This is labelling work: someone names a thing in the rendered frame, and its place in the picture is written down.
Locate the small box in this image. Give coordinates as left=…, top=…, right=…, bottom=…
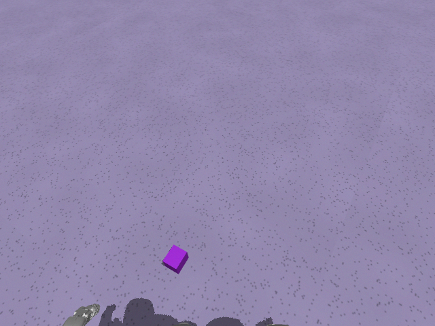
left=163, top=245, right=189, bottom=274

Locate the left robot hand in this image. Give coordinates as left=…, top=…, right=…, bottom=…
left=63, top=304, right=100, bottom=326

